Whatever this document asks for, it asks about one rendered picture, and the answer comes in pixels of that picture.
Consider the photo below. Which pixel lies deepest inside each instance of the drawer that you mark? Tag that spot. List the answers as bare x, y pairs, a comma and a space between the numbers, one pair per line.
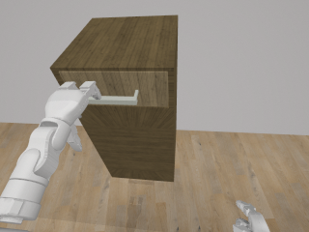
152, 86

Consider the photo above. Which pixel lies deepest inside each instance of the robot left hand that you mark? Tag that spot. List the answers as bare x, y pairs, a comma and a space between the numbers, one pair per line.
68, 103

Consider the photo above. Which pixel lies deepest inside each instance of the cabinet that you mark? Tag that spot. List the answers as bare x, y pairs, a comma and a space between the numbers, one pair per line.
134, 142

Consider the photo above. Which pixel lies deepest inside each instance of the robot right hand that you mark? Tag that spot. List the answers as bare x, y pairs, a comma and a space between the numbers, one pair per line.
255, 223

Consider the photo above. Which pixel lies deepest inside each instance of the handle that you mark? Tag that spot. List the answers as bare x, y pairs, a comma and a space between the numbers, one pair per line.
119, 100

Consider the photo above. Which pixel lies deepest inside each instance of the robot left forearm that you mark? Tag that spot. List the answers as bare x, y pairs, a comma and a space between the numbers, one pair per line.
22, 195

